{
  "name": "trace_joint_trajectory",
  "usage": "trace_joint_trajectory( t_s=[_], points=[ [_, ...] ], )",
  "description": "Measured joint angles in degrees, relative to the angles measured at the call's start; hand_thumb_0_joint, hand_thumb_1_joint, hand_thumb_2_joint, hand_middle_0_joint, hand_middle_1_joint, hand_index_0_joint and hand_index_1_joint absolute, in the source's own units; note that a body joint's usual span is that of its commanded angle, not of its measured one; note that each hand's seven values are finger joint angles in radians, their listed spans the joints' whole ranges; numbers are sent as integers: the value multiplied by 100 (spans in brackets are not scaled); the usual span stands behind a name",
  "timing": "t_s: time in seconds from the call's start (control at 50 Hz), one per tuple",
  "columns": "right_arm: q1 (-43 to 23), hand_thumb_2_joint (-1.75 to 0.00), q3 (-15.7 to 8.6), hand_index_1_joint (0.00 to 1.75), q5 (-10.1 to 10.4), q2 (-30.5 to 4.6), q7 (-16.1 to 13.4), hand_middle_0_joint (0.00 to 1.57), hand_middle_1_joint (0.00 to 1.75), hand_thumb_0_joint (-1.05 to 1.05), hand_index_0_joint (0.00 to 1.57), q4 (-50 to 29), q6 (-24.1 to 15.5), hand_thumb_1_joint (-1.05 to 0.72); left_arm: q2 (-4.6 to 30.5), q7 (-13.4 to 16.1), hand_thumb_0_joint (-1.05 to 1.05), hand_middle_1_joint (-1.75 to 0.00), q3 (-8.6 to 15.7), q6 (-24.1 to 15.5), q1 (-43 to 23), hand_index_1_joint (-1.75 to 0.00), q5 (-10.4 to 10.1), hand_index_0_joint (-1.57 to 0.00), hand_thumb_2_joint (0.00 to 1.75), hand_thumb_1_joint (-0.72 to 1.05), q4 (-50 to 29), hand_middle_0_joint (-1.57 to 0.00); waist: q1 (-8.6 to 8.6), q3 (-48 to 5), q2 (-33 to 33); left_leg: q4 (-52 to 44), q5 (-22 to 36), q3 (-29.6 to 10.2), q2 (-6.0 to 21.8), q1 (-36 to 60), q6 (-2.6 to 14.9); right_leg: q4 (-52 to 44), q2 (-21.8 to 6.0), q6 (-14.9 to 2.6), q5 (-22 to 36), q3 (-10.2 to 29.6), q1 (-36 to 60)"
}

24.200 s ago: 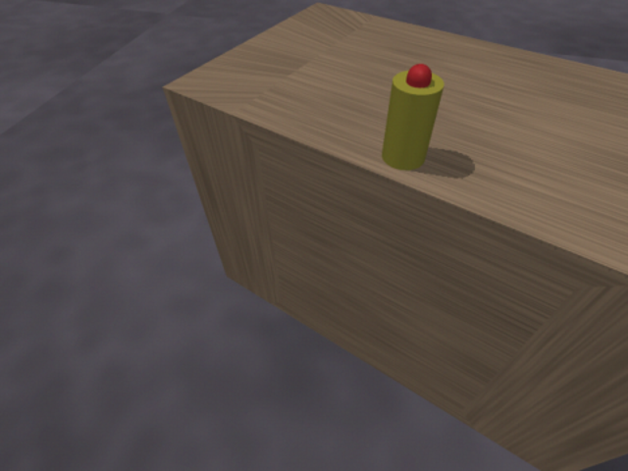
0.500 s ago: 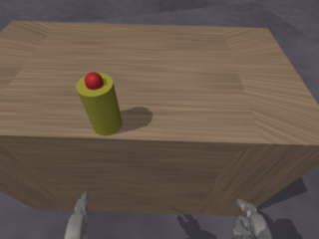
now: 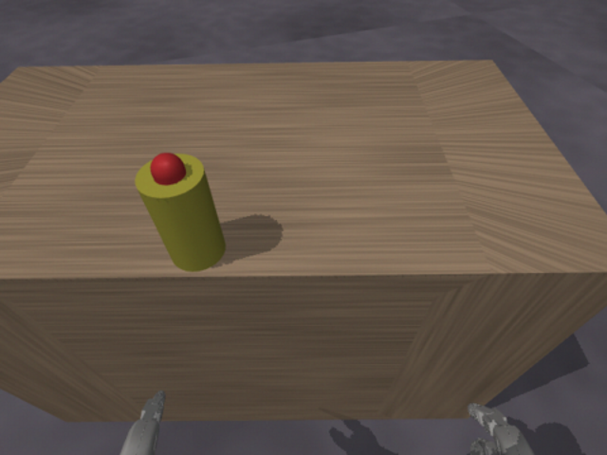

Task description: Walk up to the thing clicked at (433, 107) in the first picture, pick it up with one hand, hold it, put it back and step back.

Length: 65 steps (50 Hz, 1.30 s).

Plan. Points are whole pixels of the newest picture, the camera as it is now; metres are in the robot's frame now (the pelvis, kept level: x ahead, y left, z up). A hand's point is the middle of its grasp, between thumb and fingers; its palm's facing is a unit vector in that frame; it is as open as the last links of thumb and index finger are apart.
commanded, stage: home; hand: left
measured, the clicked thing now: (183, 209) +0.40 +0.19 +0.12
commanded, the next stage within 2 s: stand in 1.60 s
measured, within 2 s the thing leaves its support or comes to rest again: neither
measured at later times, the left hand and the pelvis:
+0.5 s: hand out of the picture +0.00 +0.26 -0.14, palm faces -0.05 -0.93 -0.37, open 17.7 cm; pelvis -0.04 +0.00 +0.01, yaw +0 degrees
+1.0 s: hand out of the picture +0.05 +0.26 -0.14, palm faces -0.02 -0.93 -0.36, open 17.5 cm; pelvis -0.02 +0.00 +0.01, yaw +0 degrees
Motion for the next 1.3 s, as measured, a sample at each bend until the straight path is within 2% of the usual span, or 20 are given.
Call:
trace_joint_trajectory(
  t_s=[0.16,0.28,0.42,0.56,0.86,1.08,1.3],
  points=[
    [43,-90,-130,30,37,-475,98,20,30,1,20,732,168,-90,634,-107,0,-5,55,214,82,-5,-45,-5,4,-56,1055,-6,53,-92,37,-274,201,-29,-39,307,-7,-195,-40,1,139,-33,289],
    [30,-90,-97,30,47,-623,166,20,30,1,20,1245,223,-90,806,-172,0,-4,-20,253,56,-5,-62,-5,4,-57,1623,-6,77,35,45,-642,521,-37,-33,437,-15,-560,-32,-9,453,-45,420],
    [116,-90,-21,30,53,-616,228,20,30,1,20,1685,246,-90,782,-253,0,-4,-118,300,35,-5,-73,-5,3,-58,2090,-5,81,100,26,-923,781,-29,-27,448,-11,-837,-24,-35,701,-39,428],
    [253,-90,5,30,53,-579,242,20,30,1,20,1895,247,-90,733,-288,0,-4,-108,310,52,-5,-90,-5,2,-58,2342,-5,71,75,5,-969,825,-38,-19,365,15,-900,-7,-46,708,-37,357],
    [39,-90,56,30,114,-568,137,20,30,0,20,1964,152,-90,692,-275,0,-4,-64,307,-208,-5,-147,-5,4,-56,2505,-6,63,129,-1,-1043,754,-21,-43,507,3,-984,-29,13,708,-7,494],
    [-316,-90,99,30,150,-575,98,20,30,0,20,1931,125,-90,628,-250,0,-5,-58,284,-533,-5,-162,-5,5,-54,2501,-6,68,167,47,-1205,748,-43,-17,735,-21,-1161,-7,5,703,-38,736],
    [-362,-90,80,30,137,-600,90,20,30,0,20,1995,159,-90,613,-250,0,-5,-18,303,-578,-6,-140,-5,5,-53,2530,-6,54,186,45,-1316,787,-61,18,826,-50,-1298,26,-16,753,-60,843]
  ],
)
